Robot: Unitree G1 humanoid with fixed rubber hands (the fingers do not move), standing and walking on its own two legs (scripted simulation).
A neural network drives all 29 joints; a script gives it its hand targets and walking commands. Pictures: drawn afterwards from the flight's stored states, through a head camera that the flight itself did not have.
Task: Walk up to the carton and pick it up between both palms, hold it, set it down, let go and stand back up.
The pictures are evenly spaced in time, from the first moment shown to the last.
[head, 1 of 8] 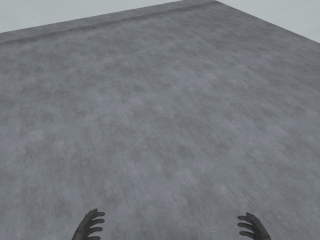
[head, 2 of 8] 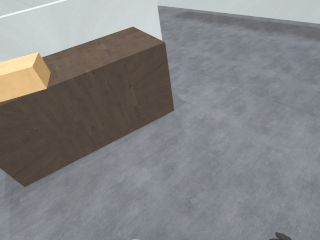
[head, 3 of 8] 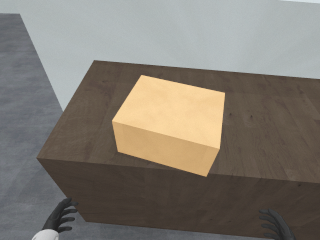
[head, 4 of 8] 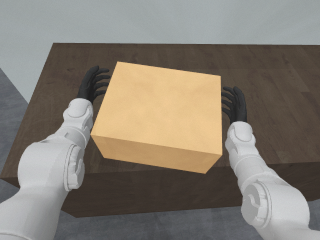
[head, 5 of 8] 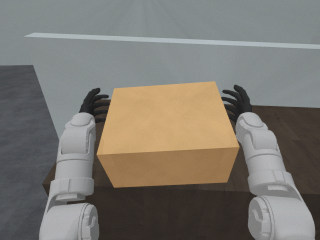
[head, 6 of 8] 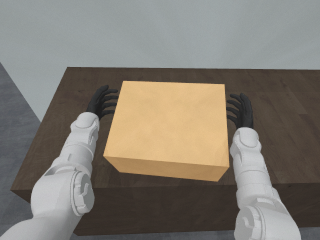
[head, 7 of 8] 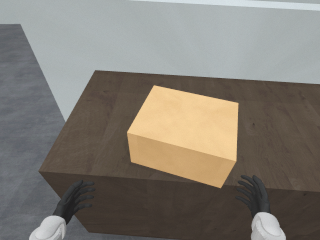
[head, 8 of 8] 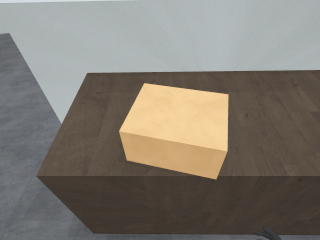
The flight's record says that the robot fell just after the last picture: no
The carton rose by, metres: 0.18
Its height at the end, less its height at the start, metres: +0.00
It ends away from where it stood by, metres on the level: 0.04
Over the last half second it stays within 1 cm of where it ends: yes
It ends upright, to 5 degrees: yes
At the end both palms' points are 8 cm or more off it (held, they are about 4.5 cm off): yes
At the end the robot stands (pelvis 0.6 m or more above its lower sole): yes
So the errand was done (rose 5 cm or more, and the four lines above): yes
